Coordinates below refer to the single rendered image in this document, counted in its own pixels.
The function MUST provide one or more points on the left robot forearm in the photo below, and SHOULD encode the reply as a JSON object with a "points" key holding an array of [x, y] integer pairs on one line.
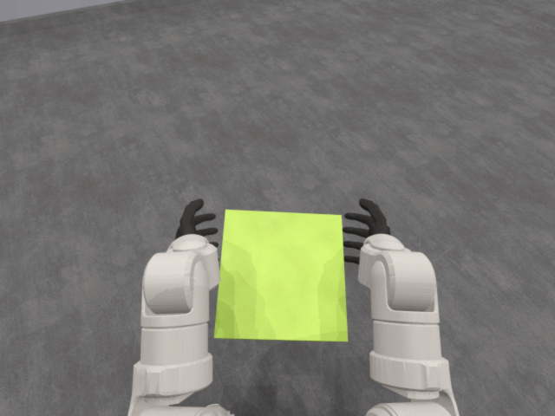
{"points": [[174, 359]]}

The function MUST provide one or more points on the right robot hand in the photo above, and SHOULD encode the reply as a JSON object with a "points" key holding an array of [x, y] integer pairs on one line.
{"points": [[376, 223]]}

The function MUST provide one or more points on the left robot hand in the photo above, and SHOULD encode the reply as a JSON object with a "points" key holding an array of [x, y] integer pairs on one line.
{"points": [[188, 221]]}

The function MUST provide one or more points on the carton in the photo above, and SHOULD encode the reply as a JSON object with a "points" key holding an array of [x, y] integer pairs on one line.
{"points": [[281, 277]]}

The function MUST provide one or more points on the right robot forearm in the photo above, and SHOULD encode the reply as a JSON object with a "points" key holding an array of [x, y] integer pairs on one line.
{"points": [[404, 304]]}

